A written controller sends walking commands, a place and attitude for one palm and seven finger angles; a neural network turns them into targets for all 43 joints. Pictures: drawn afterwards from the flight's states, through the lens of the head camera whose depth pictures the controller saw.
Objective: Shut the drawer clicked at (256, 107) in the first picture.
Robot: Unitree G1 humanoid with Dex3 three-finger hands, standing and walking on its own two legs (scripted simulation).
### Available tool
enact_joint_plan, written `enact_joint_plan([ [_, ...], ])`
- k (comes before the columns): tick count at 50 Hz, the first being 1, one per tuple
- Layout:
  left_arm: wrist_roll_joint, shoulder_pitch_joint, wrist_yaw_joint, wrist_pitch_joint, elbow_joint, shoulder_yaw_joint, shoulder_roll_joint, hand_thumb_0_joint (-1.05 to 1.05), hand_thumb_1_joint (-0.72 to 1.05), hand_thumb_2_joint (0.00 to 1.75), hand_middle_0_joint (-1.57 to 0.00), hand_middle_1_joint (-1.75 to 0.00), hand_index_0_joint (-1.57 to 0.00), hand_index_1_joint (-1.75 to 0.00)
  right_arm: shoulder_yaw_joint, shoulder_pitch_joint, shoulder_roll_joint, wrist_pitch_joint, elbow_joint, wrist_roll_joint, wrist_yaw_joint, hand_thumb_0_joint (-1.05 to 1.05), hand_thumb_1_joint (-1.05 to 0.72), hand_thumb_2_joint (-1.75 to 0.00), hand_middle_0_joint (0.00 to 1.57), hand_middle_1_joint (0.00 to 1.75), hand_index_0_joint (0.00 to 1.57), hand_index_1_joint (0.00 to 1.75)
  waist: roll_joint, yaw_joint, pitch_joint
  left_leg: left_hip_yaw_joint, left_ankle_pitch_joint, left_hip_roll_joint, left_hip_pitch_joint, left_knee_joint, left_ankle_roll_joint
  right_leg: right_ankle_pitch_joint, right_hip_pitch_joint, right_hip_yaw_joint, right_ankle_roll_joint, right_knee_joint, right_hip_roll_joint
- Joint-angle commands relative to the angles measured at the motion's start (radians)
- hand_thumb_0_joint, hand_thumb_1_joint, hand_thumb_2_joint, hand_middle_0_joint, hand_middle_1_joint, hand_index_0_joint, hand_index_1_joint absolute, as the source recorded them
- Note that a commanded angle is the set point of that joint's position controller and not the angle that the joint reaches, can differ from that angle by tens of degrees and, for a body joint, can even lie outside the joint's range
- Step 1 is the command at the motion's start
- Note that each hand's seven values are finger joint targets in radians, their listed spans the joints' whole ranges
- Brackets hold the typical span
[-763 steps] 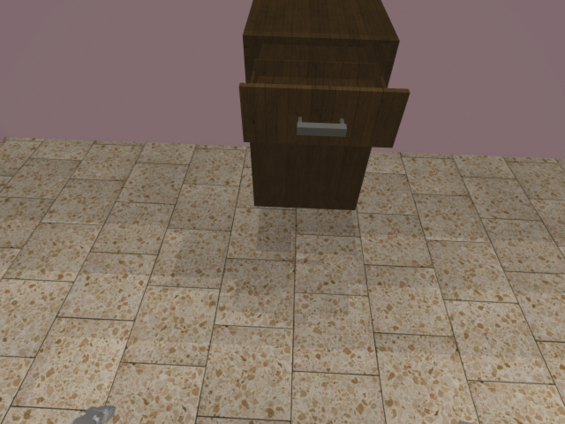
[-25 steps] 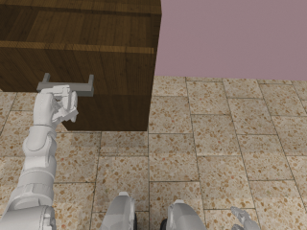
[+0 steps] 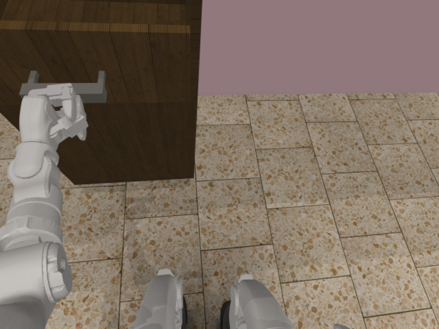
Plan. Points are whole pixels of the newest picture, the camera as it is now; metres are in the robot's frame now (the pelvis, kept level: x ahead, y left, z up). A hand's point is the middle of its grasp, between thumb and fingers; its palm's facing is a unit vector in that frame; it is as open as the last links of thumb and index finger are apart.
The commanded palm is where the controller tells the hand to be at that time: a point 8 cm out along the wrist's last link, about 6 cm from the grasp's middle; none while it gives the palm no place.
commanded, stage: push the drawer shut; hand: left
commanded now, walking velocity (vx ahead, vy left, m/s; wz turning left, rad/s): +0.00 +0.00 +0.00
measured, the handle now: (67, 84) +0.54 +0.27 +0.04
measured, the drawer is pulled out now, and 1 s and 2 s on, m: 0.07 0.00 0.00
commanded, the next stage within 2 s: pull the fist back off the drawer in 1.04 s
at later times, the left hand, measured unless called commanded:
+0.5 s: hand (78, 94) +0.52 +0.25 +0.05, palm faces +0.07 -1.00 -0.04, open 3.1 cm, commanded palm +0.52 +0.27 +0.05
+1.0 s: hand (74, 81) +0.54 +0.26 +0.05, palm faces +0.09 -0.99 -0.05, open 3.3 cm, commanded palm +0.59 +0.26 +0.05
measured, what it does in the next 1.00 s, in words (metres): stands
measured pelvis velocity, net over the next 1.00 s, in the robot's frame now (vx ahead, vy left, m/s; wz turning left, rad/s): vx -0.02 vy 0.01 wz -0.02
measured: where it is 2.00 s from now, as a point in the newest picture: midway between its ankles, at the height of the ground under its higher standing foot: outside the picture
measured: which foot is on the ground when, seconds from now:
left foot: down 0.00-1.00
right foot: down 0.00-1.00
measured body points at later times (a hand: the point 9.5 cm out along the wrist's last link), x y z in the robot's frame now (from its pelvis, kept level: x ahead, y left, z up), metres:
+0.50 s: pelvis +0.00 +0.00 -0.01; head +0.16 +0.05 +0.41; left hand +0.51 +0.30 +0.05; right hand +0.02 -0.27 -0.11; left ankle +0.06 +0.08 -0.63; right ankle +0.02 -0.11 -0.63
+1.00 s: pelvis -0.02 +0.01 -0.02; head +0.17 +0.07 +0.38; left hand +0.53 +0.31 +0.05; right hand -0.03 -0.26 -0.11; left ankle +0.06 +0.08 -0.63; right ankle +0.02 -0.11 -0.63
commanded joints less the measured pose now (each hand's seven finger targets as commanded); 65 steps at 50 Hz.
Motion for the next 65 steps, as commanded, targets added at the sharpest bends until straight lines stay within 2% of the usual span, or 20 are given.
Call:
enact_joint_plan([
  [1,-0.015,-0.487,0.013,-0.06,-0.185,0.082,0.321,0.0,0.9,0.9,-1.4,-1.6,-1.4,-1.6,-0.069,0.13,-0.19,-0.009,-0.066,0.003,-0.015,0.0,-0.9,-0.9,0.2,0.3,0.2,0.3,0.121,-0.036,-0.455,-0.108,0.182,0.003,0.41,-0.142,-0.023,0.137,0.085,0.098,0.008,-0.172,0.01],
  [9,-0.013,-0.518,-0.016,-0.044,-0.173,0.13,0.399,0.0,0.9,0.9,-1.4,-1.6,-1.4,-1.6,-0.067,0.158,-0.198,0.007,-0.064,0.001,-0.012,0.0,-0.9,-0.9,0.2,0.3,0.2,0.3,0.177,-0.036,-0.517,-0.107,0.275,0.011,0.445,-0.115,-0.024,0.204,0.086,0.097,0.006,-0.158,0.018],
  [12,-0.007,-0.577,-0.017,-0.029,-0.127,0.124,0.413,0.0,0.9,0.9,-1.4,-1.6,-1.4,-1.6,-0.061,0.165,-0.201,0.008,-0.058,0.002,-0.015,0.0,-0.9,-0.9,0.2,0.3,0.2,0.3,0.148,-0.068,-0.455,-0.109,0.23,0.013,0.39,-0.107,-0.017,0.172,0.063,0.098,0.01,-0.16,0.02],
  [15,0.003,-0.607,-0.014,-0.03,-0.146,0.121,0.419,0.0,0.9,0.9,-1.4,-1.6,-1.4,-1.6,-0.063,0.171,-0.203,0.008,-0.059,-0.003,-0.014,0.0,-0.9,-0.9,0.2,0.3,0.2,0.3,0.207,-0.061,-0.51,-0.119,0.266,0.014,0.437,-0.106,-0.024,0.184,0.041,0.089,0.007,-0.146,0.019],
  [18,0.007,-0.623,-0.008,-0.032,-0.143,0.134,0.433,0.0,0.9,0.9,-1.4,-1.6,-1.4,-1.6,-0.065,0.184,-0.209,0.011,-0.052,-0.008,-0.01,0.0,-0.9,-0.9,0.2,0.3,0.2,0.3,0.21,-0.067,-0.538,-0.135,0.292,0.021,0.482,-0.106,-0.028,0.189,0.01,0.077,0.006,-0.14,0.02],
  [21,0.017,-0.675,-0.002,-0.021,-0.118,0.095,0.398,0.0,0.9,0.9,-1.4,-1.6,-1.4,-1.6,-0.062,0.186,-0.208,0.012,-0.046,-0.008,-0.007,0.0,-0.9,-0.9,0.2,0.3,0.2,0.3,0.207,-0.092,-0.499,-0.141,0.254,0.022,0.463,-0.105,-0.026,0.163,-0.022,0.076,0.008,-0.146,0.021],
  [23,0.024,-0.706,0.007,-0.02,-0.11,0.117,0.435,0.0,0.9,0.9,-1.4,-1.6,-1.4,-1.6,-0.06,0.194,-0.214,0.012,-0.042,-0.013,-0.009,0.0,-0.9,-0.9,0.2,0.3,0.2,0.3,0.215,-0.097,-0.512,-0.145,0.257,0.022,0.457,-0.098,-0.025,0.164,-0.028,0.075,0.009,-0.14,0.02],
  [24,0.031,-0.708,0.013,-0.015,-0.094,0.137,0.467,0.0,0.9,0.9,-1.4,-1.6,-1.4,-1.6,-0.059,0.201,-0.218,0.015,-0.042,-0.012,-0.01,0.0,-0.9,-0.9,0.2,0.3,0.2,0.3,0.188,-0.097,-0.515,-0.148,0.249,0.023,0.442,-0.097,-0.024,0.157,-0.024,0.074,0.009,-0.137,0.021],
  [27,0.049,-0.783,0.02,-0.012,-0.096,0.082,0.424,0.0,0.9,0.9,-1.4,-1.6,-1.4,-1.6,-0.055,0.206,-0.216,0.015,-0.036,-0.018,-0.008,0.0,-0.9,-0.9,0.2,0.3,0.2,0.3,0.259,-0.118,-0.504,-0.175,0.241,0.027,0.492,-0.107,-0.032,0.145,-0.1,0.061,0.004,-0.125,0.018],
  [28,0.054,-0.787,0.024,-0.008,-0.077,0.082,0.424,0.0,0.9,0.9,-1.4,-1.6,-1.4,-1.6,-0.056,0.211,-0.22,0.016,-0.034,-0.02,-0.007,0.0,-0.9,-0.9,0.2,0.3,0.2,0.3,0.252,-0.123,-0.499,-0.184,0.225,0.029,0.496,-0.11,-0.034,0.139,-0.118,0.058,0.005,-0.125,0.018],
  [32,0.072,-0.846,0.042,-0.008,-0.097,0.098,0.457,0.0,0.9,0.9,-1.4,-1.6,-1.4,-1.6,-0.056,0.232,-0.226,0.016,-0.033,-0.03,-0.004,0.0,-0.9,-0.9,0.2,0.3,0.2,0.3,0.282,-0.13,-0.565,-0.205,0.266,0.032,0.545,-0.101,-0.039,0.157,-0.139,0.051,0.002,-0.109,0.017],
  [39,0.097,-0.939,0.042,0.024,-0.036,0.101,0.516,0.0,0.9,0.9,-1.4,-1.6,-1.4,-1.6,-0.041,0.252,-0.231,0.023,-0.028,-0.03,-0.006,0.0,-0.9,-0.9,0.2,0.3,0.2,0.3,0.274,-0.16,-0.526,-0.204,0.194,0.033,0.46,-0.087,-0.029,0.125,-0.149,0.052,0.005,-0.111,0.02],
  [43,0.105,-0.996,0.046,0.025,-0.057,0.055,0.485,0.0,0.9,0.9,-1.4,-1.6,-1.4,-1.6,-0.038,0.256,-0.236,0.015,-0.021,-0.034,-0.007,0.0,-0.9,-0.9,0.2,0.3,0.2,0.3,0.343,-0.176,-0.528,-0.236,0.152,0.04,0.514,-0.104,-0.04,0.105,-0.221,0.043,0.001,-0.103,0.017],
  [49,0.103,-1.049,0.053,0.047,-0.041,0.015,0.465,0.0,0.9,0.9,-1.4,-1.6,-1.4,-1.6,-0.029,0.258,-0.244,-0.009,-0.001,-0.034,-0.015,0.0,-0.9,-0.9,0.2,0.3,0.2,0.3,0.353,-0.204,-0.511,-0.259,0.06,0.047,0.507,-0.119,-0.037,0.072,-0.27,0.039,0.004,-0.103,0.012],
  [51,0.101,-1.054,0.053,0.057,-0.036,0.018,0.485,0.0,0.9,0.9,-1.4,-1.6,-1.4,-1.6,-0.022,0.261,-0.246,-0.019,0.0,-0.033,-0.021,0.0,-0.9,-0.9,0.2,0.3,0.2,0.3,0.335,-0.207,-0.515,-0.249,0.037,0.046,0.473,-0.116,-0.029,0.061,-0.242,0.045,0.006,-0.109,0.013],
  [52,0.102,-1.066,0.052,0.055,-0.041,0.025,0.499,0.0,0.9,0.9,-1.4,-1.6,-1.4,-1.6,-0.02,0.26,-0.246,-0.025,-0.001,-0.032,-0.023,0.0,-0.9,-0.9,0.2,0.3,0.2,0.3,0.361,-0.203,-0.523,-0.244,0.039,0.044,0.469,-0.111,-0.028,0.06,-0.246,0.048,0.004,-0.105,0.012],
  [56,0.101,-1.064,0.047,0.072,-0.019,-0.009,0.486,0.0,0.9,0.9,-1.4,-1.6,-1.4,-1.6,-0.012,0.249,-0.249,-0.046,0.005,-0.026,-0.031,0.0,-0.9,-0.9,0.2,0.3,0.2,0.3,0.363,-0.212,-0.489,-0.241,-0.038,0.049,0.43,-0.124,-0.026,0.026,-0.251,0.052,0.007,-0.113,0.011],
  [61,0.092,-1.055,0.05,0.076,-0.028,0.023,0.519,0.0,0.9,0.9,-1.4,-1.6,-1.4,-1.6,-0.009,0.253,-0.25,-0.06,0.001,-0.027,-0.033,0.0,-0.9,-0.9,0.2,0.3,0.2,0.3,0.342,-0.204,-0.51,-0.236,-0.015,0.046,0.414,-0.114,-0.023,0.038,-0.22,0.052,0.007,-0.109,0.012],
  [62,0.096,-1.056,0.049,0.074,-0.02,0.013,0.506,0.0,0.9,0.9,-1.4,-1.6,-1.4,-1.6,-0.01,0.256,-0.25,-0.063,0.001,-0.028,-0.03,0.0,-0.9,-0.9,0.2,0.3,0.2,0.3,0.372,-0.203,-0.506,-0.246,-0.012,0.047,0.437,-0.12,-0.028,0.038,-0.248,0.046,0.003,-0.102,0.012],
  [65,0.09,-1.045,0.052,0.082,-0.02,0.03,0.505,0.0,0.9,0.9,-1.4,-1.6,-1.4,-1.6,-0.014,0.26,-0.25,-0.063,-0.003,-0.029,-0.026,0.0,-0.9,-0.9,0.2,0.3,0.2,0.3,0.319,-0.203,-0.502,-0.242,-0.013,0.044,0.412,-0.113,-0.024,0.04,-0.223,0.047,0.007,-0.107,0.015],
])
